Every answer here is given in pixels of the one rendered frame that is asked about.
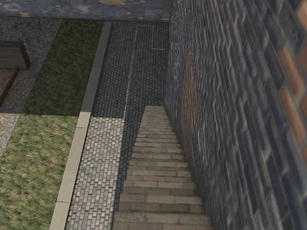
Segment stairs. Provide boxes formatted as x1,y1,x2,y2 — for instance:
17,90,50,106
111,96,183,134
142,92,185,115
112,105,213,230

